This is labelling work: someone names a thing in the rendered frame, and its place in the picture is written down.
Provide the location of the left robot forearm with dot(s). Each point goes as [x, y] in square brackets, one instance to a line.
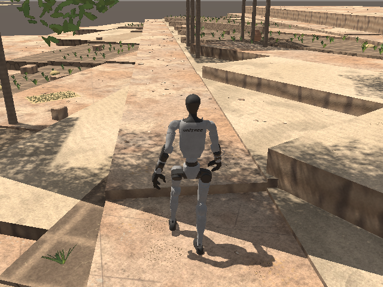
[161, 162]

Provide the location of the robot left upper arm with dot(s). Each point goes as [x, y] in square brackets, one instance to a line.
[170, 136]

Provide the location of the left robot hand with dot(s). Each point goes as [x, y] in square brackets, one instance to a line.
[155, 181]

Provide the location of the robot right upper arm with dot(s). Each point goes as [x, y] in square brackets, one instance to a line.
[210, 125]

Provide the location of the robot right foot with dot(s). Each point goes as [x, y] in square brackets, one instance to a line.
[199, 249]

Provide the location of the right robot shin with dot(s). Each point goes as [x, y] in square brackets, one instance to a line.
[200, 226]

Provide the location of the right robot hand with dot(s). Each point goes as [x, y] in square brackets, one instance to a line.
[213, 163]

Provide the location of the right robot forearm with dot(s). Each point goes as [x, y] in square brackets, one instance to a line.
[217, 155]

